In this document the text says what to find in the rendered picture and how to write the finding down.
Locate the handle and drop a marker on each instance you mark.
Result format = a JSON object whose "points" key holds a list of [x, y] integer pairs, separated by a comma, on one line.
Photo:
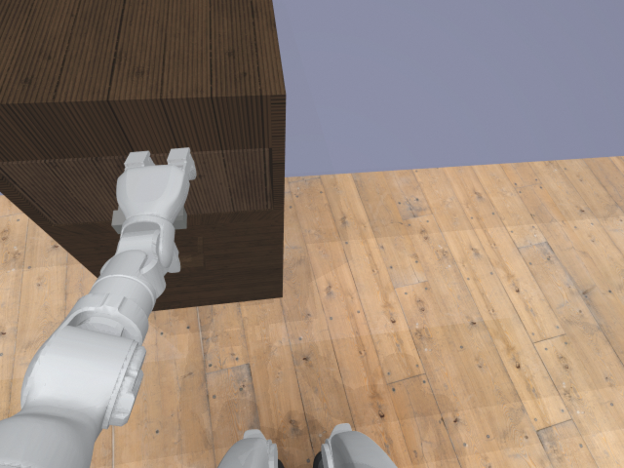
{"points": [[119, 218], [191, 263]]}

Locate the cabinet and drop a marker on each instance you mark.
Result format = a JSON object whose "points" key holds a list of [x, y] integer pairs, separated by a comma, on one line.
{"points": [[96, 78]]}

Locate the drawer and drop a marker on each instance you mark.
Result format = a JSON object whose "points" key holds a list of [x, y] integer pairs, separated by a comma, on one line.
{"points": [[78, 190]]}

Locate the left robot forearm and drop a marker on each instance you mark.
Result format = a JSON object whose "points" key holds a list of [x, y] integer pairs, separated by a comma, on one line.
{"points": [[123, 296]]}

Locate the robot right shin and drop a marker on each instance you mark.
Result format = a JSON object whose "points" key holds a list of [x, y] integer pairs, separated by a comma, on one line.
{"points": [[343, 427]]}

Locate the robot left shin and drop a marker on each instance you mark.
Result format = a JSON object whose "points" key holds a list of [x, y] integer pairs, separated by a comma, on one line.
{"points": [[254, 433]]}

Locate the robot left hand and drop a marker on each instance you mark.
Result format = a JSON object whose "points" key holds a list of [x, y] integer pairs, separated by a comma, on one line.
{"points": [[161, 190]]}

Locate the robot left upper arm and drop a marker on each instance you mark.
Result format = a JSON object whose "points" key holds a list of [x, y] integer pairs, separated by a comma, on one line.
{"points": [[86, 381]]}

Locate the robot shin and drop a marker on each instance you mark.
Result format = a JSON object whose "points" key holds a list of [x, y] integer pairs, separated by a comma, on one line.
{"points": [[254, 433], [343, 427]]}

